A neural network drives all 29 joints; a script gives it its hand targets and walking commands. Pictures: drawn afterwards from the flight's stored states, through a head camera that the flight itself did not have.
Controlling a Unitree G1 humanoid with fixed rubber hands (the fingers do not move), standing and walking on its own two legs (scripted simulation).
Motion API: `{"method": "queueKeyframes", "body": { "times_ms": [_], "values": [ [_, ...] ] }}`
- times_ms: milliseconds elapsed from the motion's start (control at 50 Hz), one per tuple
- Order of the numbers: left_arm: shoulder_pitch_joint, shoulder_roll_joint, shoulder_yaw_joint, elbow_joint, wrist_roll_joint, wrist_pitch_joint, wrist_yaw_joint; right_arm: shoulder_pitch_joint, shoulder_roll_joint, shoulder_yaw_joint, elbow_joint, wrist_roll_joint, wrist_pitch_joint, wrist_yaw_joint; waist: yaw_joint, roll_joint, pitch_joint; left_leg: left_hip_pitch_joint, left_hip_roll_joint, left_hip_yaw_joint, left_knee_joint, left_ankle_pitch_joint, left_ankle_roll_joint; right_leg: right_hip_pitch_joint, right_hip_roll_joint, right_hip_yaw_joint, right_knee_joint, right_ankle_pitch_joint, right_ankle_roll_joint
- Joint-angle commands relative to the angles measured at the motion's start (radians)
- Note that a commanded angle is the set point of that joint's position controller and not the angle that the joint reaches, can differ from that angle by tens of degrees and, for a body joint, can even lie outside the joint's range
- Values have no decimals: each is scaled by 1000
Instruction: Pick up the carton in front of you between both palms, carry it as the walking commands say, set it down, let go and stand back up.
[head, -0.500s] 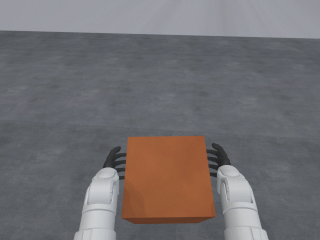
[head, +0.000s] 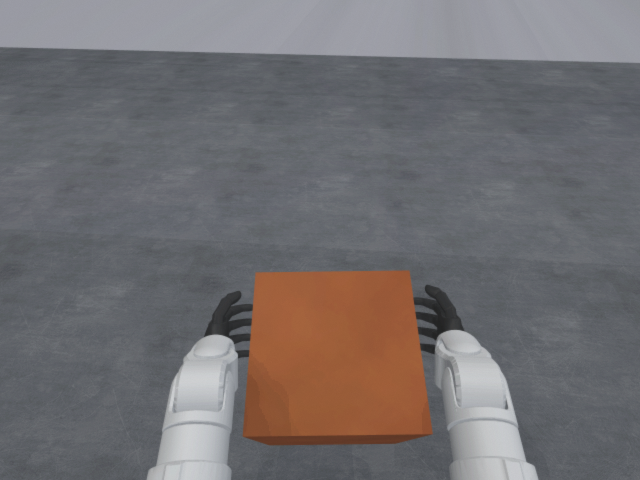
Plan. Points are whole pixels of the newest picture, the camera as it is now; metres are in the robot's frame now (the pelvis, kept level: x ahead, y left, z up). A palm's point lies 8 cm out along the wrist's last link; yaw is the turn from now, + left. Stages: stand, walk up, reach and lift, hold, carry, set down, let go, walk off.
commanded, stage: hold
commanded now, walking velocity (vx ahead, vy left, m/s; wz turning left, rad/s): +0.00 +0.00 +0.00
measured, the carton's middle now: (332, 366) +0.31 +0.00 -0.06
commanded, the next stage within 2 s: set down in 0.76 s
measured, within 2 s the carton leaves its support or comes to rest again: neither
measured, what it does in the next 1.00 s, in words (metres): shifts its weight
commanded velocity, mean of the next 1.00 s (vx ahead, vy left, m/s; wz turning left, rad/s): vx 0.00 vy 0.00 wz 0.00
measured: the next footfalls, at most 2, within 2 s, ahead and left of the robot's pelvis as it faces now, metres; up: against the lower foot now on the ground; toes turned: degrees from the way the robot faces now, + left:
none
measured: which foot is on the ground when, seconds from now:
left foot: down 0.00-1.00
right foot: down 0.00-1.00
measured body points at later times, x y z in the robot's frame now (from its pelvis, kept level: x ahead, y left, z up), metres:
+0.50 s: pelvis +0.01 -0.05 +0.01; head -0.02 -0.08 +0.46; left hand +0.26 +0.16 +0.04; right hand +0.33 -0.13 +0.04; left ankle -0.04 +0.08 -0.73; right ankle +0.10 -0.15 -0.73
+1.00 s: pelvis +0.01 -0.06 +0.01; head -0.01 -0.08 +0.46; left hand +0.28 +0.16 +0.03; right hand +0.36 -0.13 +0.03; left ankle -0.04 +0.08 -0.73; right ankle +0.10 -0.15 -0.73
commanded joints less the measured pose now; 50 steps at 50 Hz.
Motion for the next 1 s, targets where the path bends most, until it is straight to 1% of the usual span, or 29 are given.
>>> {"method": "queueKeyframes", "body": {
  "times_ms": [0,20,40,60,80,100,120,180,220,240,320,380,540,660,780,820,880,920,980],
  "values": [
    [-476,-965,-522,-55,-259,-89,-264,-375,980,540,-83,267,-33,264,-10,168,-53,-232,-12,-307,-287,401,14,566,219,205,17,206,-27],
    [-470,-934,-506,-50,-237,-119,-255,-393,944,537,-112,267,-51,266,8,151,-87,-195,-17,-322,-272,459,17,576,193,240,-9,243,-20],
    [-442,-931,-489,-38,-229,-130,-246,-413,944,569,-116,272,-54,267,22,81,-126,-71,-33,-319,-245,534,5,523,194,240,-35,278,-7],
    [-435,-919,-472,-35,-219,-136,-239,-415,936,578,-118,275,-58,274,33,77,-149,10,-49,-303,-249,509,-7,499,189,239,-62,264,-1],
    [-435,-917,-470,-30,-219,-141,-236,-415,938,590,-116,280,-62,277,34,38,-153,66,-58,-299,-248,537,-16,468,202,225,-72,265,11],
    [-456,-924,-483,-31,-229,-145,-233,-425,931,596,-112,280,-67,280,31,65,-168,72,-64,-297,-266,456,-22,487,207,220,-75,217,12],
    [-484,-930,-498,-35,-241,-149,-239,-423,940,603,-101,274,-72,277,20,44,-149,45,-64,-298,-272,433,-23,494,215,215,-79,193,15],
    [-539,-947,-538,-41,-276,-149,-264,-394,941,564,-74,242,-76,261,-28,38,-134,17,-66,-292,-276,368,-31,513,219,215,-93,156,4],
    [-556,-938,-539,-29,-275,-143,-276,-395,946,543,-51,228,-75,260,-38,35,-107,37,-73,-285,-278,325,-33,473,220,212,-110,114,6],
    [-571,-940,-540,-26,-279,-141,-281,-403,953,540,-38,225,-74,261,-40,31,-106,15,-75,-283,-284,286,-33,494,220,213,-113,96,4],
    [-593,-942,-530,-8,-280,-138,-294,-421,981,530,14,222,-68,270,-29,7,-91,-48,-83,-278,-289,212,-25,550,208,220,-122,69,6],
    [-596,-943,-514,8,-273,-137,-299,-435,995,527,34,224,-64,277,-19,-5,-93,-84,-91,-275,-291,185,-20,591,195,227,-130,68,11],
    [-585,-952,-469,27,-244,-135,-305,-474,1003,545,34,242,-58,295,8,-17,-117,-109,-110,-265,-292,141,-4,635,159,250,-155,57,27],
    [-592,-957,-456,31,-241,-136,-311,-483,1001,547,31,244,-56,298,8,-25,-135,-112,-115,-264,-288,130,0,643,145,263,-168,41,34],
    [-618,-957,-447,43,-238,-137,-316,-502,1000,535,42,239,-55,298,1,-27,-133,-128,-115,-266,-288,113,2,642,144,262,-171,20,35],
    [-651,-957,-428,72,-225,-141,-318,-533,995,506,69,226,-60,299,-3,-21,-115,-145,-114,-264,-284,85,2,627,146,257,-166,-21,32],
    [-728,-963,-370,163,-187,-162,-322,-605,985,429,154,188,-80,304,-14,-8,-77,-188,-110,-262,-266,22,4,588,150,250,-149,-114,25],
    [-788,-962,-311,244,-149,-187,-324,-665,971,354,229,149,-104,308,-25,-1,-54,-229,-109,-262,-245,-16,7,557,155,245,-127,-160,21],
    [-859,-922,-192,359,-73,-236,-309,-739,920,212,337,75,-148,296,-43,5,-22,-300,-109,-261,-199,-40,8,500,164,240,-79,-167,15]
  ]
}}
